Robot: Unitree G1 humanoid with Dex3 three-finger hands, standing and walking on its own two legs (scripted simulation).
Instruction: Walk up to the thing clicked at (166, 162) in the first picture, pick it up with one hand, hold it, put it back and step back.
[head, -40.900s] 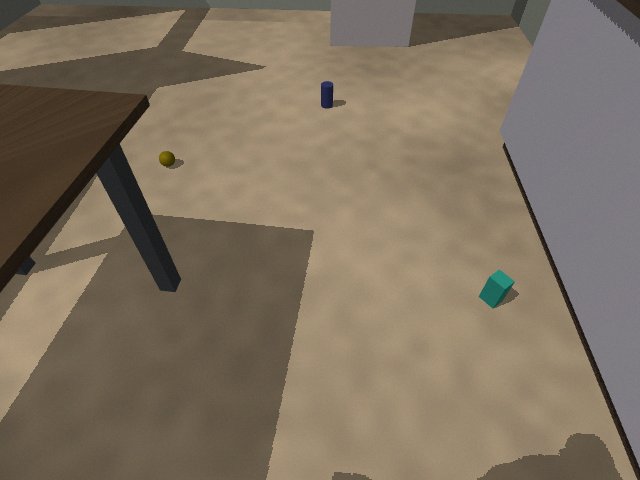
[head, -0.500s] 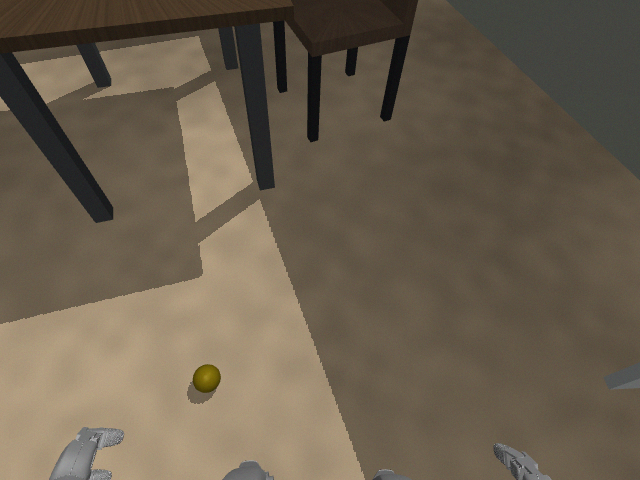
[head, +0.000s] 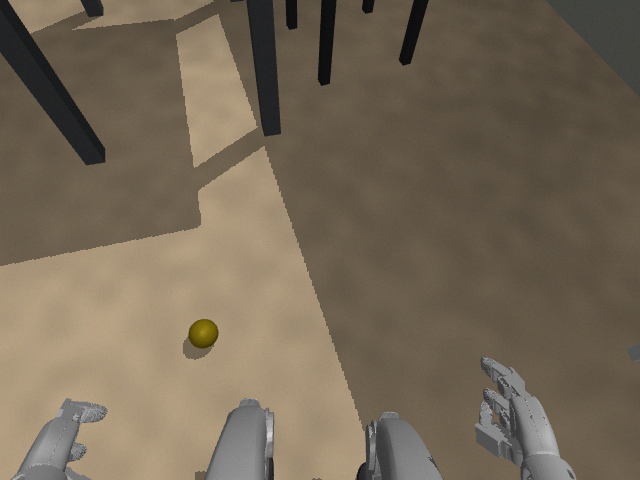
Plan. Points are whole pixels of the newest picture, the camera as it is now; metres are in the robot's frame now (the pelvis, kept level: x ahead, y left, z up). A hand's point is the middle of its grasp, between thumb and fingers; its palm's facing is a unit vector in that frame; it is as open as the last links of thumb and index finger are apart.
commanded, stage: rise first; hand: left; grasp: from above
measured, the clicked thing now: (203, 333) +0.44 +0.30 -0.61
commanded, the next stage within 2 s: approach in 1.86 s
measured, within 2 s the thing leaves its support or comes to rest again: neither
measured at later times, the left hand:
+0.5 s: hand (138, 382) +0.28 +0.34 -0.34, palm faces -0.45 -0.35 -0.82, open 14.0 cm
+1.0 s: hand (156, 355) +0.34 +0.34 -0.42, palm faces -0.45 -0.10 -0.89, open 14.1 cm
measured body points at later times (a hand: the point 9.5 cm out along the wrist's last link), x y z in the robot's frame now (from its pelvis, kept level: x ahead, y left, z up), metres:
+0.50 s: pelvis -0.06 +0.00 -0.21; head +0.15 +0.02 +0.19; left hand +0.30 +0.35 -0.29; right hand +0.09 -0.27 -0.35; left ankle +0.03 +0.13 -0.62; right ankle +0.00 -0.14 -0.62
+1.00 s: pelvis -0.08 +0.00 -0.30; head +0.14 +0.05 +0.09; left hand +0.36 +0.35 -0.37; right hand -0.01 -0.29 -0.41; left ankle +0.03 +0.13 -0.62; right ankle +0.00 -0.14 -0.62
